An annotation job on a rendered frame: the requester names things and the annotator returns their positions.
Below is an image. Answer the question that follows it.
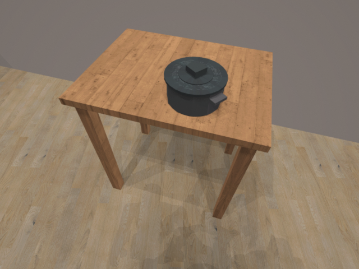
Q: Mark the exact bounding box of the knob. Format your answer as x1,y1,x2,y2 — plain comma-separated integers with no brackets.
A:
186,61,208,77

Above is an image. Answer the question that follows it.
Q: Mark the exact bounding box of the lid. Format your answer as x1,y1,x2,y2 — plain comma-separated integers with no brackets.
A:
164,57,228,97

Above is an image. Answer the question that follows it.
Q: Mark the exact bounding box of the table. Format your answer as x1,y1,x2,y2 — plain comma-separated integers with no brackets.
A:
59,29,273,219

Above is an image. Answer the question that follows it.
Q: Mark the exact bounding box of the pot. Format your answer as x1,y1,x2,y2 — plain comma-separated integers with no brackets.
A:
167,85,227,117

